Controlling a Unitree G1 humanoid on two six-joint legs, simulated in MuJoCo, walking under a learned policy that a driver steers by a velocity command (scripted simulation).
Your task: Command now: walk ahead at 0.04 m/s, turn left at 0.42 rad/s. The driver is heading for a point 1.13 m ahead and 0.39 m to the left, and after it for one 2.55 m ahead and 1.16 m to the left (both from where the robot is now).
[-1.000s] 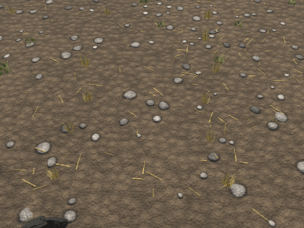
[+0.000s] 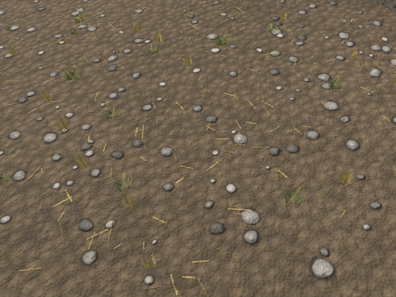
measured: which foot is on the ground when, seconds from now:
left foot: up 0.00-0.22, down 0.24-0.74, up 0.76-1.00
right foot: down 0.00-0.24, up 0.26-0.72, down 0.74-1.00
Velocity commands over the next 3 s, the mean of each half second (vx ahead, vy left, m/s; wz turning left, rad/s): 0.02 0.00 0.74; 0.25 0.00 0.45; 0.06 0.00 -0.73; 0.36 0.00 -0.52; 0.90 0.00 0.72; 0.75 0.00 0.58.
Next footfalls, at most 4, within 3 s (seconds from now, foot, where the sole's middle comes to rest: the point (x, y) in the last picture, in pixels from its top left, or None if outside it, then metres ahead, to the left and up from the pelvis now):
0.24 left None -0.02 0.11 -0.78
0.74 right None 0.12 -0.02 -0.78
1.10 left None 0.12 0.22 -0.78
1.56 right None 0.21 0.01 -0.78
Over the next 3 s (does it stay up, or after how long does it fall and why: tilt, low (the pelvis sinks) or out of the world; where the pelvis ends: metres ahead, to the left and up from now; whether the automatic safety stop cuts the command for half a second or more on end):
stays up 0.99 0.41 -0.03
